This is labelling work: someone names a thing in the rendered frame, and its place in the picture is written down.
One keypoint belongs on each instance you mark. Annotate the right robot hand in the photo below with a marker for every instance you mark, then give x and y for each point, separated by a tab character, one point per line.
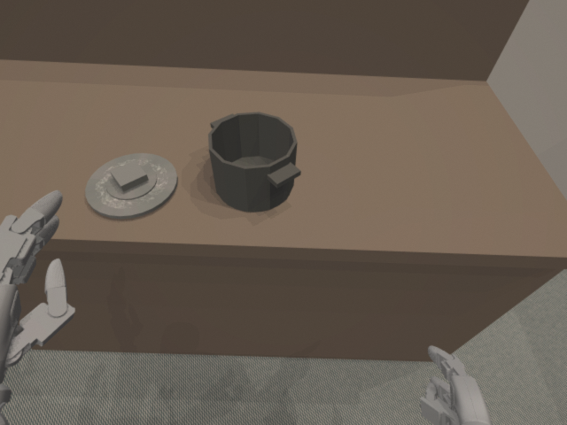
460	402

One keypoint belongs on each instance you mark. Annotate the pot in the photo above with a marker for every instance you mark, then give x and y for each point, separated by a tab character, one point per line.
253	156

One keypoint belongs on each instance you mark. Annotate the table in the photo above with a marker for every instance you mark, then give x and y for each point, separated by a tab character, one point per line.
421	214

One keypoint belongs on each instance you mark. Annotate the lid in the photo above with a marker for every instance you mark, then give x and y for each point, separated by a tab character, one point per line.
106	197

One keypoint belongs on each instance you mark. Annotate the left robot hand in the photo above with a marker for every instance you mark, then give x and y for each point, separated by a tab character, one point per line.
20	240

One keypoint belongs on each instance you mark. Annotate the knob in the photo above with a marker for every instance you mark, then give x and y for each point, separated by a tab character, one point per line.
129	175

